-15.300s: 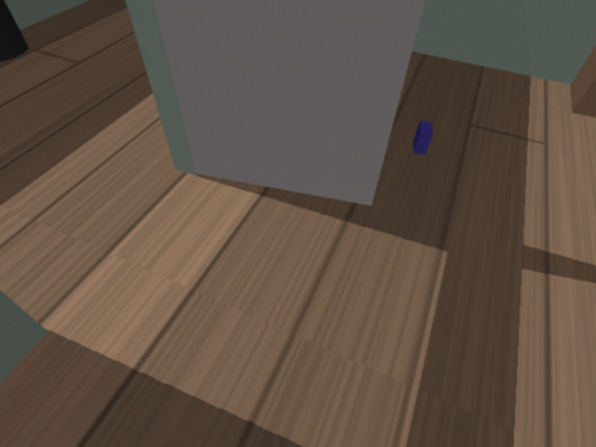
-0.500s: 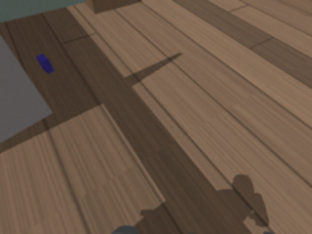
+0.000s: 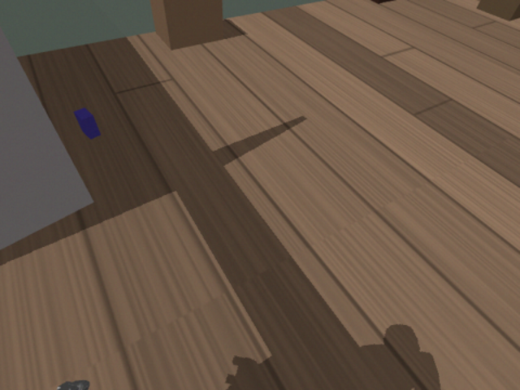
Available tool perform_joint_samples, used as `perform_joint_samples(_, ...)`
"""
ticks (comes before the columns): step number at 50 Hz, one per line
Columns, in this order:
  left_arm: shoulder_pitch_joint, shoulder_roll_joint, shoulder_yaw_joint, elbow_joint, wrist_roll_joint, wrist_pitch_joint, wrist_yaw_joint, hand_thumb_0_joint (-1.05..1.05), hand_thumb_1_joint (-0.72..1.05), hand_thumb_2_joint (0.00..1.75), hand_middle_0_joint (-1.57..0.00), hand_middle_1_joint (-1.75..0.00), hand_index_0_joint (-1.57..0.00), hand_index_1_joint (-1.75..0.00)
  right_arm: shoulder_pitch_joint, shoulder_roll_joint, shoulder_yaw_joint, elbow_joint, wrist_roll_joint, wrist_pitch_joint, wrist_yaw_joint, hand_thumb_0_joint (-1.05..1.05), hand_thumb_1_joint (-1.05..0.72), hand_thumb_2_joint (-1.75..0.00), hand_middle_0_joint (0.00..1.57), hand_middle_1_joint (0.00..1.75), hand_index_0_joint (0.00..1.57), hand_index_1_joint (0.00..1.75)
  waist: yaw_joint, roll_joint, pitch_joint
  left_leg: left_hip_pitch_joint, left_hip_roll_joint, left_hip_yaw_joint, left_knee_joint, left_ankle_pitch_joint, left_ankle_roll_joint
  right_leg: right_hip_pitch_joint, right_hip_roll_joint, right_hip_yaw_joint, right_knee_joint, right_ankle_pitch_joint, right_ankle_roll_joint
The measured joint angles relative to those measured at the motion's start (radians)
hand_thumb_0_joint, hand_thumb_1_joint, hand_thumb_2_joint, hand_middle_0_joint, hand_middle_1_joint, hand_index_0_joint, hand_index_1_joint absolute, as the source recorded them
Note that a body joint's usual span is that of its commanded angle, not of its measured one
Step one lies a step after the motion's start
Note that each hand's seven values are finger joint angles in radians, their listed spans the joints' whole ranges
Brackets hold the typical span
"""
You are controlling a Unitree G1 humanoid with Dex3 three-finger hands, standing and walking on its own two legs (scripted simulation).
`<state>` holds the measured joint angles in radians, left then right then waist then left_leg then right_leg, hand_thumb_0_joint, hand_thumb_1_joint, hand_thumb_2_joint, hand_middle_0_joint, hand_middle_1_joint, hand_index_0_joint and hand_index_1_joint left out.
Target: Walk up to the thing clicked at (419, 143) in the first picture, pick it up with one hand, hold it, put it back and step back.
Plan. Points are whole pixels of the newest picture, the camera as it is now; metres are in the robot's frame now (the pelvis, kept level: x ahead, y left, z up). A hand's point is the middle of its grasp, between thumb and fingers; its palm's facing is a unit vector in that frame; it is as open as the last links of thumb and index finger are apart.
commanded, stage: stand
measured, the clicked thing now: (87, 123) +1.54 +1.00 -0.71
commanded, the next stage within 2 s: none
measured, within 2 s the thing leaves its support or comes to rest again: neither
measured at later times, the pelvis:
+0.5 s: pelvis +0.01 -0.02 +0.01, yaw -3 degrees
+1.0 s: pelvis +0.01 -0.03 +0.01, yaw -3 degrees
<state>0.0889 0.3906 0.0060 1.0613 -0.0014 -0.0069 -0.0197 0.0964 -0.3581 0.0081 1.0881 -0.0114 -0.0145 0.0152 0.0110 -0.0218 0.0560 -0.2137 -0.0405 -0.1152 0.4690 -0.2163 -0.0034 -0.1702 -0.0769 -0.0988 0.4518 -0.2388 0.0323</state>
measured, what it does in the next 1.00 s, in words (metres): stands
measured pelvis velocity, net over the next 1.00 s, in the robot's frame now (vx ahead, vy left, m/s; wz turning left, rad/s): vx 0.01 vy -0.03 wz -0.06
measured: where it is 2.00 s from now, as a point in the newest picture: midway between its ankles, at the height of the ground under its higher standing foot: outside the picture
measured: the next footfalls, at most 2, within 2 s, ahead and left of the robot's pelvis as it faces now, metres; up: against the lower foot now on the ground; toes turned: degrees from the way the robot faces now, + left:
none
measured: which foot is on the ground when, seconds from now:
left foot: down 0.00-1.00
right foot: down 0.00-1.00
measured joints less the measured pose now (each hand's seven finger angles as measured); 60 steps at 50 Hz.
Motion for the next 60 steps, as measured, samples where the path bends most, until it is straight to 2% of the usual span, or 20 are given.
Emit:
perform_joint_samples(14, 0.017, -0.024, -0.009, 0.091, 0.002, 0.001, 0.006, 0.00, 0.90, 0.90, -0.20, -0.30, -0.21, -0.30, -0.022, 0.010, -0.016, 0.053, 0.007, 0.009, -0.001, 0.00, -0.91, -0.89, 0.20, 0.30, 0.20, 0.30, -0.002, 0.016, 0.016, 0.058, 0.030, 0.024, -0.110, 0.042, -0.016, 0.037, 0.027, 0.024, -0.094, 0.046, -0.012)
perform_joint_samples(37, -0.010, -0.032, 0.001, 0.082, 0.003, -0.001, 0.010, 0.00, 0.90, 0.90, -0.20, -0.30, -0.21, -0.30, -0.016, 0.008, -0.012, 0.060, 0.003, 0.009, -0.006, 0.00, -0.91, -0.89, 0.20, 0.30, 0.20, 0.30, -0.010, 0.024, -0.011, 0.094, 0.055, 0.036, -0.154, 0.051, -0.036, 0.055, 0.051, 0.035, -0.114, 0.050, -0.029)
perform_joint_samples(60, 0.006, -0.034, -0.001, 0.077, 0.003, 0.003, 0.009, 0.00, 0.90, 0.90, -0.20, -0.30, -0.21, -0.30, -0.001, 0.012, -0.007, 0.058, 0.002, 0.010, -0.007, 0.00, -0.91, -0.89, 0.20, 0.30, 0.20, 0.30, -0.010, 0.024, -0.005, 0.094, 0.063, 0.042, -0.149, 0.038, -0.039, 0.055, 0.059, 0.040, -0.117, 0.042, -0.033)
